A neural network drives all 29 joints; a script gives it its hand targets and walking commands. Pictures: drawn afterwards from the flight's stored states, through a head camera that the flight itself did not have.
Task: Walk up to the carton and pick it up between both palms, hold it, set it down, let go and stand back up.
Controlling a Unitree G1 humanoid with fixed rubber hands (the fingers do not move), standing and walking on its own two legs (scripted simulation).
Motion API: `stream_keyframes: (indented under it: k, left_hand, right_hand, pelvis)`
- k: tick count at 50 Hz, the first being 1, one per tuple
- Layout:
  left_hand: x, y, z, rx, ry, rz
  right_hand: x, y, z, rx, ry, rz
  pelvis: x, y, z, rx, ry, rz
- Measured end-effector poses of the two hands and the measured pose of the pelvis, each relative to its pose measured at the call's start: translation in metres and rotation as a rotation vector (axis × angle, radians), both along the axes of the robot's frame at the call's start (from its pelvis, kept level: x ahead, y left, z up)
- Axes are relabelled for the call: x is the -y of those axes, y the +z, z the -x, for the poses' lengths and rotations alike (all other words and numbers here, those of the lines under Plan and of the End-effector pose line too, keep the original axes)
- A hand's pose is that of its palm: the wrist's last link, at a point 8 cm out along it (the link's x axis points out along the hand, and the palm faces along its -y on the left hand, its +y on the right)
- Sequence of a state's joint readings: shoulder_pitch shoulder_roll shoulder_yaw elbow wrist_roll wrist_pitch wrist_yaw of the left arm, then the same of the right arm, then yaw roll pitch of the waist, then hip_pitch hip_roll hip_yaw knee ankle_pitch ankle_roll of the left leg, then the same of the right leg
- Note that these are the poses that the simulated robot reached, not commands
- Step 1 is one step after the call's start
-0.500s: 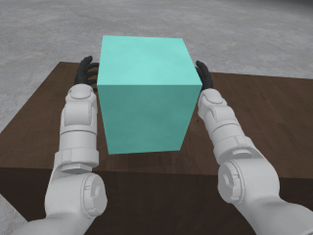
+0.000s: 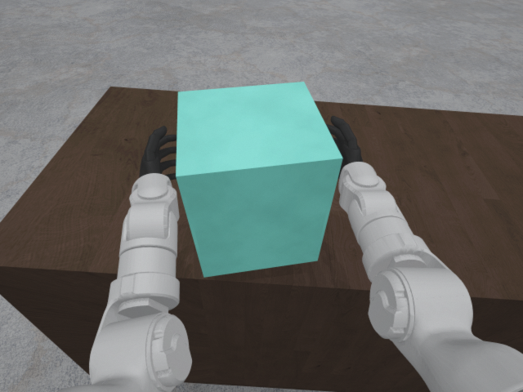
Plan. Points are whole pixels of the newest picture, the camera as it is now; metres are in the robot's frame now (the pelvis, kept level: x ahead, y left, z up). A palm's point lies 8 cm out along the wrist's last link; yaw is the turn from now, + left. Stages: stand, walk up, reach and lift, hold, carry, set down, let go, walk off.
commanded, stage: set down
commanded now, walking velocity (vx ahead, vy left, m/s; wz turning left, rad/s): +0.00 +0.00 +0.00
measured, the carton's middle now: (252, 182) +0.43 +0.04 +0.10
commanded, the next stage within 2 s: none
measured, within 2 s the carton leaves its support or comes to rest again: rests again in 1.14 s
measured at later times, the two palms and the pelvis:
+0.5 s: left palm (162, 185) +0.39 +0.18 +0.12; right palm (345, 176) +0.43 -0.12 +0.13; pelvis +0.00 +0.00 +0.00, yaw -1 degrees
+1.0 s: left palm (159, 189) +0.38 +0.18 +0.12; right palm (342, 182) +0.42 -0.11 +0.12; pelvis +0.00 +0.01 +0.00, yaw -2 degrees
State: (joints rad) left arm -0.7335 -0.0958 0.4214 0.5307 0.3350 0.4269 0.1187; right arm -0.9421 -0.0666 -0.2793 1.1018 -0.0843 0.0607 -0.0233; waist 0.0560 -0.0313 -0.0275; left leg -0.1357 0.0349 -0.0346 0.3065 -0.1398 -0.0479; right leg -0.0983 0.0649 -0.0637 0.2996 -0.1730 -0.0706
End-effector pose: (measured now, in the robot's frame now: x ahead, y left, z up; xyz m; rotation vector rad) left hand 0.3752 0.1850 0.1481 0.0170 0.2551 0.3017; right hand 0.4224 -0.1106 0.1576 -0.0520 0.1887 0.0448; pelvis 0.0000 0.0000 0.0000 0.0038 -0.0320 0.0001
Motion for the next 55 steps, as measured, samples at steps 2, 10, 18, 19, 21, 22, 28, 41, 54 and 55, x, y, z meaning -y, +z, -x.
stream_keyframes:
  k: [2,10,18,19,21,22,28,41,54,55]
  left_hand:
    - [0.003,-0.003,-0.002,0.004,-0.002,0.006]
    - [0.012,-0.004,-0.011,0.004,-0.016,0.013]
    - [0.010,-0.012,-0.012,-0.006,-0.003,0.021]
    - [0.009,-0.014,-0.012,-0.009,-0.002,0.023]
    - [0.008,-0.018,-0.011,-0.013,0.001,0.024]
    - [0.007,-0.020,-0.011,-0.014,0.002,0.024]
    - [0.003,-0.029,-0.009,-0.017,0.006,0.022]
    - [0.004,-0.036,-0.006,-0.017,0.003,0.013]
    - [-0.002,-0.031,-0.003,-0.007,0.016,0.035]
    - [-0.003,-0.032,-0.002,-0.009,0.017,0.037]
  right_hand:
    - [0.003,-0.004,0.000,0.003,-0.003,0.002]
    - [0.014,-0.012,-0.003,0.003,-0.023,0.004]
    - [0.011,-0.019,-0.007,-0.007,-0.013,0.007]
    - [0.010,-0.020,-0.007,-0.010,-0.012,0.007]
    - [0.008,-0.024,-0.007,-0.014,-0.009,0.007]
    - [0.007,-0.026,-0.008,-0.015,-0.008,0.007]
    - [0.004,-0.036,-0.007,-0.018,-0.004,0.005]
    - [0.005,-0.046,-0.002,-0.014,-0.007,-0.002]
    - [-0.002,-0.038,-0.002,-0.012,-0.006,-0.025]
    - [-0.003,-0.038,-0.002,-0.014,-0.006,-0.025]
  pelvis:
    - [0.001,0.000,0.000,-0.008,0.001,0.000]
    - [0.004,0.000,0.000,-0.033,-0.012,-0.005]
    - [0.003,0.000,-0.002,-0.047,-0.022,-0.006]
    - [0.003,0.000,-0.002,-0.047,-0.022,-0.006]
    - [0.002,0.000,-0.002,-0.050,-0.022,-0.006]
    - [0.002,0.000,-0.003,-0.051,-0.022,-0.005]
    - [-0.001,0.000,-0.004,-0.066,-0.022,-0.002]
    - [-0.009,0.000,-0.001,-0.089,-0.030,0.002]
    - [-0.009,0.001,0.004,-0.087,-0.033,-0.003]
    - [-0.009,0.001,0.003,-0.086,-0.032,-0.003]
